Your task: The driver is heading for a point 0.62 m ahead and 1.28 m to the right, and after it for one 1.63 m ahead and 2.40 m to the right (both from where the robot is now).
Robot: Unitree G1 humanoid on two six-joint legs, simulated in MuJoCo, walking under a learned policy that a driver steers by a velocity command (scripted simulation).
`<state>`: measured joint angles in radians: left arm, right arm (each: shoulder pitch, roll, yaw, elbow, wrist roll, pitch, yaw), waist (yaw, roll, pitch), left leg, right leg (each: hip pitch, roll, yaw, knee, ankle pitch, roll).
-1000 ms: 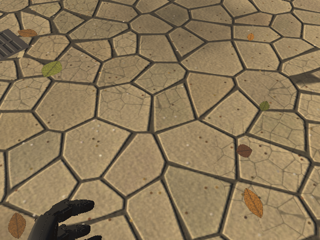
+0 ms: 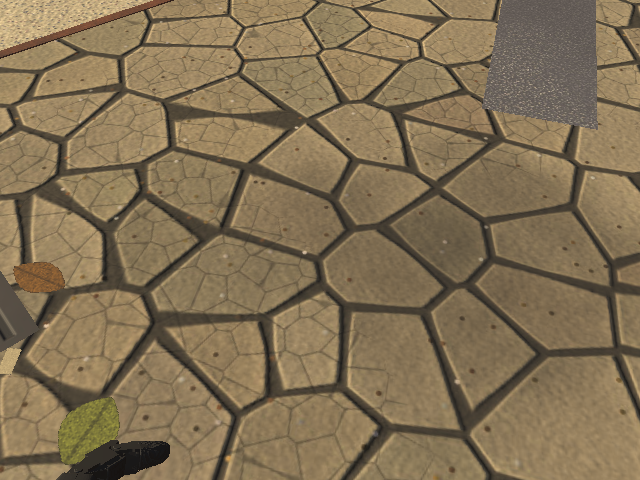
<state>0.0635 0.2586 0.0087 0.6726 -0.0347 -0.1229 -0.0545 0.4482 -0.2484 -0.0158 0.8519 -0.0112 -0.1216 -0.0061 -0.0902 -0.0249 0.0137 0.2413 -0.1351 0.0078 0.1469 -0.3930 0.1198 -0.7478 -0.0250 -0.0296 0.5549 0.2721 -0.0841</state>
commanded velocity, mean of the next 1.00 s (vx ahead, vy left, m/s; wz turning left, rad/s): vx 1.00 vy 0.00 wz -0.89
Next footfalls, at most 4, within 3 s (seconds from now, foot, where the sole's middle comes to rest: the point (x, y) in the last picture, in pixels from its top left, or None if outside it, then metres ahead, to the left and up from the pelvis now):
0.06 right None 0.31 -0.06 -0.75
0.48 left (270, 377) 0.73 0.07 -0.75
0.96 right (450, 301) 0.90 -0.39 -0.75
1.38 left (507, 191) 1.27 -0.64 -0.75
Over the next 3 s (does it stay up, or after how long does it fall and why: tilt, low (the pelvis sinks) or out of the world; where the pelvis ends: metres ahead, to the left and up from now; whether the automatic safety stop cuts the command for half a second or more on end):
stays up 0.78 -1.88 0.02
